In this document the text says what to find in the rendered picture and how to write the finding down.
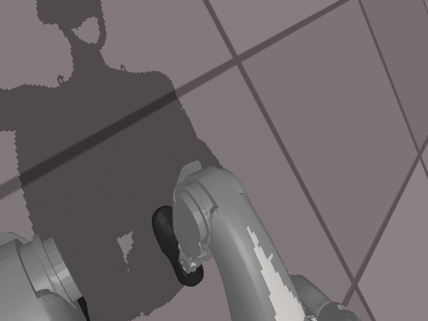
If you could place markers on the right robot hand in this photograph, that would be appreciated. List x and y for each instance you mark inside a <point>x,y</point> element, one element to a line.
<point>312,298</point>

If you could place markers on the right robot arm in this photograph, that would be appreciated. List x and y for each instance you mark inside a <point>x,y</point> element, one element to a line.
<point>335,311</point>

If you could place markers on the left robot foot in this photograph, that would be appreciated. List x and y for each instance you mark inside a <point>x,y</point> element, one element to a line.
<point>84,308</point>

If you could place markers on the right robot foot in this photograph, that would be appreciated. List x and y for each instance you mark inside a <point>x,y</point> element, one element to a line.
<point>162,224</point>

